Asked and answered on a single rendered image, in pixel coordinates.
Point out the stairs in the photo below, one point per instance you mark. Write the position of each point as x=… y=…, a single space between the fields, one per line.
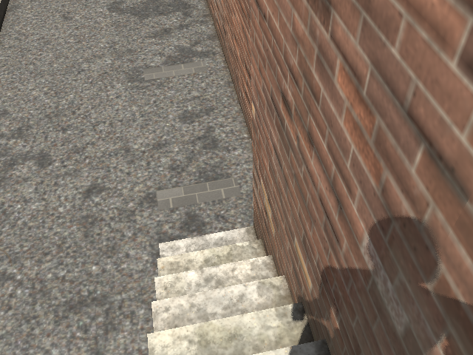
x=219 y=294

